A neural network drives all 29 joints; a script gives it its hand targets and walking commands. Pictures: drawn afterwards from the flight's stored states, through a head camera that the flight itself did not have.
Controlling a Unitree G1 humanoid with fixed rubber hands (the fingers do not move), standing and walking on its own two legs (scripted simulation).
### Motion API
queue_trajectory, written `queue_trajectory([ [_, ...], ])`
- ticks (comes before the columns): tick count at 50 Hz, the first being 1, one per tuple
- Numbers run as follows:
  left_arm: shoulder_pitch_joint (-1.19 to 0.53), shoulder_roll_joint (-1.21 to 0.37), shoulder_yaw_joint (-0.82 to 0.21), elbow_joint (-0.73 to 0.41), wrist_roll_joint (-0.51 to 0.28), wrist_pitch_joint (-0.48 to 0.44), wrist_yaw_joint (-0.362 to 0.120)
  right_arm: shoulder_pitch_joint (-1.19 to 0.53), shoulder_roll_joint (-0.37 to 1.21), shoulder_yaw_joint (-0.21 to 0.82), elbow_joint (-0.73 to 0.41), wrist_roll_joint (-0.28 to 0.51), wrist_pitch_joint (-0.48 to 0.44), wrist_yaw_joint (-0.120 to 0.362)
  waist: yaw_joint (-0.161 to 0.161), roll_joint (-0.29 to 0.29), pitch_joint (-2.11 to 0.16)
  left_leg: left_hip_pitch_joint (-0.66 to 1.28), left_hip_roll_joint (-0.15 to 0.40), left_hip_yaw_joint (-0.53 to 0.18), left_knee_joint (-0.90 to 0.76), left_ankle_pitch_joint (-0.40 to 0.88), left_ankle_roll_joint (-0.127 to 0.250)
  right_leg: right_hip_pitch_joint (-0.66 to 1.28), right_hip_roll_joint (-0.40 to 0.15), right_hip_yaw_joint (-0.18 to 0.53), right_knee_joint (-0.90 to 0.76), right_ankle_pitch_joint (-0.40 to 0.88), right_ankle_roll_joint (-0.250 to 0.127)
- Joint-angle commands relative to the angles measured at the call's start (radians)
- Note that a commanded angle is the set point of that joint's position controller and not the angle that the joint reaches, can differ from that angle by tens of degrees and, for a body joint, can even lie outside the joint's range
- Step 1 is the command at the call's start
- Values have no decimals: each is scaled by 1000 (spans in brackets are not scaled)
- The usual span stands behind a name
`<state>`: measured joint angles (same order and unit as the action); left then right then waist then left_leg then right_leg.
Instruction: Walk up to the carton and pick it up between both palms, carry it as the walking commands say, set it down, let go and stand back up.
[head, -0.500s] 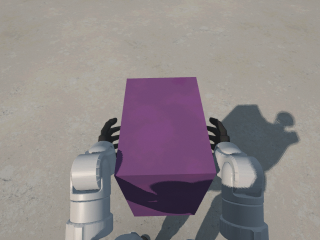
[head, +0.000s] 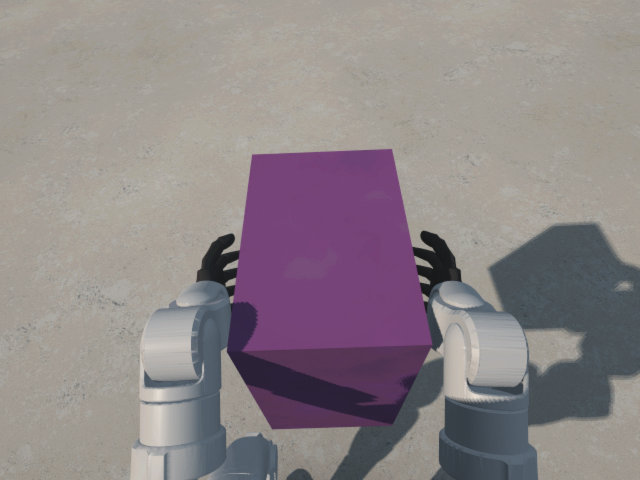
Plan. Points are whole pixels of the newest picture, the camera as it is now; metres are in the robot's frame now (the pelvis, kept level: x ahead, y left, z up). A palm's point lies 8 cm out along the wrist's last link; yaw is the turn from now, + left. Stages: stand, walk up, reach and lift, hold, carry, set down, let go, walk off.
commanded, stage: carry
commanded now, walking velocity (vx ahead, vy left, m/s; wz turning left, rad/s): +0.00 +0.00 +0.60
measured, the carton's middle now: (327, 300) +0.33 +0.00 +0.01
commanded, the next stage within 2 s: none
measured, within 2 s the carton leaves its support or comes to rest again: neither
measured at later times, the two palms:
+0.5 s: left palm (111, 353) +0.25 +0.23 +0.06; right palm (337, 301) +0.30 -0.02 +0.06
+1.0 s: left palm out of the picture +0.17 +0.33 +0.06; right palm (233, 317) +0.28 +0.10 +0.07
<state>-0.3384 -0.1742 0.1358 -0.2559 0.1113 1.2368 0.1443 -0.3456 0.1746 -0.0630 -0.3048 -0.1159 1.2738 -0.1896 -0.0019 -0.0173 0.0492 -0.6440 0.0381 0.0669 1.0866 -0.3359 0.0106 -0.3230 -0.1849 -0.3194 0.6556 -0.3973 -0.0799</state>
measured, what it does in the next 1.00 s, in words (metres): steps on the spot, turning left: left foot, then right foot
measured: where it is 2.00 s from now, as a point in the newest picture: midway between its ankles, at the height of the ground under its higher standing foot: outside the picture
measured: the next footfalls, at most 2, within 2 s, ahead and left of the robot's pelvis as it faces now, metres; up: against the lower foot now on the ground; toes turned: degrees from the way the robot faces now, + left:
left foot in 0.16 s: +0.09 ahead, +0.18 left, +0.00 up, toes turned +6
right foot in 0.46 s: +0.00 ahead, +0.00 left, +0.00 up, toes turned +2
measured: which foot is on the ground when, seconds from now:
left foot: up 0.00-0.14, down 0.16-0.46, up 0.48-0.94, down 0.96-1.00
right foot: down 0.00-0.18, up 0.20-0.44, down 0.46-0.98, up 1.00-1.00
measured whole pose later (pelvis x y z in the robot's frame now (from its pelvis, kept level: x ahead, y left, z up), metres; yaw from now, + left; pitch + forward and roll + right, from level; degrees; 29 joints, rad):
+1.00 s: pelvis -0.04 +0.08 -0.02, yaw +25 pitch +1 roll +2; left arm -0.34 -0.17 0.16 -0.26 0.11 1.25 0.15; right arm -0.36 0.18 -0.06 -0.27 -0.12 1.26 -0.18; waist 0.00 -0.05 0.06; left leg -0.43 0.01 -0.04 0.69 -0.27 -0.05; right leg -0.31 -0.18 -0.34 0.84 -0.52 -0.04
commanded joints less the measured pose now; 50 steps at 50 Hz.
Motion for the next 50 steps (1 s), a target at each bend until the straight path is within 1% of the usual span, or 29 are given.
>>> queue_trajectory([
  [1,-532,-952,-668,-217,-467,-15,-259,-551,986,713,-153,488,-42,227,-15,-194,-526,-64,20,50,-109,78,-31,563,-247,98,-39,887,-25],
  [3,-589,-966,-685,-235,-482,-18,-258,-532,988,693,-118,479,-44,236,-18,-157,-505,5,13,62,-193,98,-17,493,-254,62,-19,910,-12],
  [6,-595,-980,-710,-235,-490,-19,-254,-561,957,675,-146,480,-45,248,-22,-205,-526,168,-17,87,-348,83,-1,409,-266,32,73,906,21],
  [8,-556,-975,-711,-167,-468,-6,-249,-521,950,650,-83,456,-36,266,-48,-86,-514,326,-69,46,-590,211,10,308,-188,29,257,835,71],
  [9,-583,-954,-718,-177,-455,-8,-242,-540,944,637,-67,455,-37,278,-60,59,-486,476,14,-173,-600,498,64,75,-130,73,386,446,121],
  [10,-560,-958,-716,-148,-445,0,-247,-504,935,615,-4,434,-33,284,-34,269,-441,616,153,-473,-564,1000,148,-173,13,121,481,-220,146],
  [11,-563,-957,-726,-151,-452,1,-239,-460,926,600,2,449,-39,295,-31,370,-451,640,239,-730,-636,1087,238,-273,128,246,539,-438,178],
  [12,-579,-968,-744,-188,-461,-9,-236,-442,929,586,13,441,-40,302,-30,322,-462,617,257,-760,-675,906,252,-273,124,289,578,-387,182],
  [14,-636,-1019,-735,-137,-468,-10,-235,-560,961,601,-8,442,-44,309,-24,277,-468,546,206,-671,-673,586,194,-237,111,336,513,-242,156],
  [15,-662,-1022,-743,-138,-483,-7,-239,-567,960,602,-33,436,-49,307,-22,273,-488,490,178,-614,-669,519,179,-175,107,346,433,-187,136],
  [16,-660,-1021,-747,-140,-489,-6,-239,-554,962,604,-37,433,-53,304,-27,270,-496,505,164,-565,-680,539,162,-145,130,314,357,-155,129],
  [19,-675,-1022,-758,-164,-501,-5,-238,-517,960,605,-51,417,-62,296,-31,323,-515,503,165,-586,-687,733,176,-37,188,305,187,-139,121],
  [21,-619,-1032,-731,-145,-504,-5,-245,-524,975,621,-79,419,-61,285,-27,254,-617,489,149,-556,-639,797,143,165,207,308,-14,-97,104],
  [22,-629,-1027,-737,-163,-501,-14,-243,-523,961,632,-80,419,-62,282,-10,202,-634,388,116,-493,-595,716,83,356,182,284,-246,30,100],
  [23,-609,-1048,-734,-163,-505,-13,-245,-577,957,642,-160,435,-66,273,5,112,-647,220,39,-396,-506,435,17,549,53,326,-292,252,65],
  [24,-584,-1037,-726,-147,-498,-15,-248,-582,969,645,-163,449,-63,270,-3,-98,-667,21,-76,-228,-340,-64,-27,708,-186,434,-240,526,-11],
  [25,-663,-1018,-733,-230,-514,-24,-245,-553,980,662,-129,454,-54,268,-4,-232,-620,-107,-121,-90,-52,-249,-44,660,-385,445,-192,854,-113],
  [26,-650,-1016,-716,-220,-500,-22,-259,-624,996,685,-166,475,-61,265,-9,-195,-516,-195,-18,-66,87,-196,-24,566,-401,326,-186,979,-137],
  [28,-582,-1004,-696,-161,-476,-3,-262,-604,997,693,-142,488,-53,262,-11,-93,-483,-228,-35,-66,210,-141,-15,574,-337,253,-175,1003,-73],
  [32,-614,-974,-678,-163,-473,0,-266,-597,1000,679,-66,481,-49,249,-11,-117,-483,-267,-31,-11,228,22,-44,650,-245,169,-116,935,3],
  [34,-569,-971,-659,-122,-456,5,-272,-620,1001,696,-87,476,-44,240,-10,-208,-442,-259,-26,17,175,27,-58,625,-225,145,-103,955,-17],
  [38,-530,-964,-651,-126,-445,4,-274,-603,999,708,-116,476,-41,237,-6,-238,-472,-180,-12,47,17,70,-57,611,-223,104,-66,892,-28],
  [42,-552,-980,-674,-154,-457,-2,-271,-581,995,697,-125,477,-44,244,-8,-155,-510,-30,0,67,-145,101,-30,512,-240,53,-14,880,-10],
  [44,-569,-989,-690,-171,-468,-1,-271,-593,1007,685,-119,473,-43,246,-4,-214,-538,84,-21,108,-273,101,-10,478,-199,33,35,936,8],
  [46,-610,-978,-708,-177,-478,2,-270,-561,1009,662,-55,465,-36,254,-7,-192,-542,201,-86,147,-435,152,-3,444,-132,20,112,989,2],
  [47,-590,-970,-705,-152,-470,3,-267,-576,1006,673,-70,465,-39,259,-26,-159,-536,329,-103,110,-575,250,1,370,-75,15,181,928,33],
  [48,-610,-969,-715,-146,-471,6,-266,-557,1008,653,-44,443,-43,267,-36,-84,-562,484,-63,3,-629,382,14,247,-15,57,209,724,65],
  [49,-607,-978,-713,-128,-473,5,-268,-538,995,623,-7,421,-42,272,-31,90,-566,670,151,-264,-595,928,87,23,64,96,327,250,102],
  [50,-620,-966,-736,-155,-464,9,-261,-541,973,623,-24,439,-42,280,-21,261,-549,769,309,-506,-569,1177,172,-155,164,197,430,-246,112],
])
